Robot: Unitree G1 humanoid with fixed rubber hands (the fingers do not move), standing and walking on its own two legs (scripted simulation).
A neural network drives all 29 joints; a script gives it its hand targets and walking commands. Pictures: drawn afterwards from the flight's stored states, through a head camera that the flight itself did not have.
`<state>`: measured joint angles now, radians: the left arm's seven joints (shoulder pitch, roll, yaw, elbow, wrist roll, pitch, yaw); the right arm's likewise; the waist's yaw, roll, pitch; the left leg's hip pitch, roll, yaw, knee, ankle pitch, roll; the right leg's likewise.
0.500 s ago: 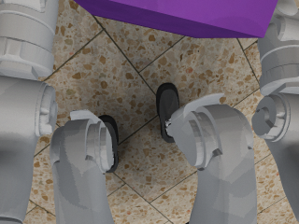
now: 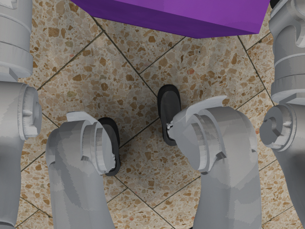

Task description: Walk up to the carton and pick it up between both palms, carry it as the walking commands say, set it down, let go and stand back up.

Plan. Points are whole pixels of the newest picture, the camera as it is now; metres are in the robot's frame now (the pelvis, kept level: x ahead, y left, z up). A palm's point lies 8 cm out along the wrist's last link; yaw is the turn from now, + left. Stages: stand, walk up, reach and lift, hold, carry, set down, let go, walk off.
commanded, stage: set down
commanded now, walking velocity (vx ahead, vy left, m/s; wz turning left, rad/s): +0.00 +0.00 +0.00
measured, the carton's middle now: out of the picture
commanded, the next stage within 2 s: let go in 1.22 s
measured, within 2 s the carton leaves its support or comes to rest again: neither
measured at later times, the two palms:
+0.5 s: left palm out of the picture +0.63 +0.09 -0.06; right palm out of the picture +0.48 -0.35 -0.06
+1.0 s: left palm out of the picture +0.63 +0.10 +0.12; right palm out of the picture +0.49 -0.33 +0.09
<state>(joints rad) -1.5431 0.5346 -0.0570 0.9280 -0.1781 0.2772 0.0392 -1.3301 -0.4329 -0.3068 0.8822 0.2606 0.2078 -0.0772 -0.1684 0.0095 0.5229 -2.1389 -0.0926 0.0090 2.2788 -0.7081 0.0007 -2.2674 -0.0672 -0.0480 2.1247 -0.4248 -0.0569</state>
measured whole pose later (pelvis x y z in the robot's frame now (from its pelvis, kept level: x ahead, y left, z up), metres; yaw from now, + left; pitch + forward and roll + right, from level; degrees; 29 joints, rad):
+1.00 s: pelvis +0.00 +0.00 +0.20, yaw -1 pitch +30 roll +3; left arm -1.54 0.63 0.07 0.69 -0.22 0.54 -0.04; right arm -1.34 -0.44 -0.31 0.49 0.23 0.53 -0.10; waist -0.17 0.05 0.52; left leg -1.54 -0.09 0.03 1.55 -0.54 0.02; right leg -1.66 0.01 0.04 1.46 -0.32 0.00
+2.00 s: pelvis +0.07 -0.02 +0.36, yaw -3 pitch +17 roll +2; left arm -0.37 0.21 0.18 0.55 0.07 0.18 0.01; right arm -0.17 -0.27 -0.12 0.42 0.07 0.19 0.12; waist -0.10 0.01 0.08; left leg -0.75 -0.05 -0.04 0.85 -0.39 -0.01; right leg -0.88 0.05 0.04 0.81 -0.22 -0.03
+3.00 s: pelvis +0.17 +0.02 +0.39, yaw -3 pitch -2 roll -2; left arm 0.27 0.22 0.06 0.77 0.03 0.00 0.03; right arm 0.32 -0.29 -0.11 0.66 -0.01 0.00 -0.01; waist -0.01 0.08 -0.14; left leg -0.09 -0.04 -0.05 0.59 -0.46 0.05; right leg -0.22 0.04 0.02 0.58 -0.34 0.01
